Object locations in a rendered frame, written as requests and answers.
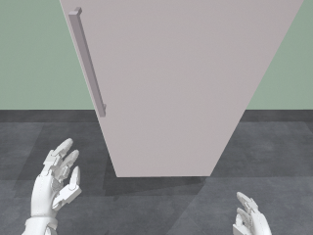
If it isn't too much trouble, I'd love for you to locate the robot left forearm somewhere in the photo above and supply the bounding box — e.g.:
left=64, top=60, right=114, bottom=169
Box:
left=22, top=215, right=58, bottom=235

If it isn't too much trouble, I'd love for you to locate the handle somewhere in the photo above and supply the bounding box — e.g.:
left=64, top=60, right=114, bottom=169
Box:
left=68, top=7, right=107, bottom=118

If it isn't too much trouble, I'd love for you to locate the robot left hand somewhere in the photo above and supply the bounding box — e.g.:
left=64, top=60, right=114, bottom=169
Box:
left=30, top=138, right=82, bottom=217

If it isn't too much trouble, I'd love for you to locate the robot right hand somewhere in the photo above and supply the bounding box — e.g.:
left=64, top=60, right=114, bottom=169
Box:
left=233, top=192, right=272, bottom=235

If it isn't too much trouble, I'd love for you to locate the fridge door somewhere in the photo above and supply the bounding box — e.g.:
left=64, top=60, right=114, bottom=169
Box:
left=61, top=0, right=304, bottom=177

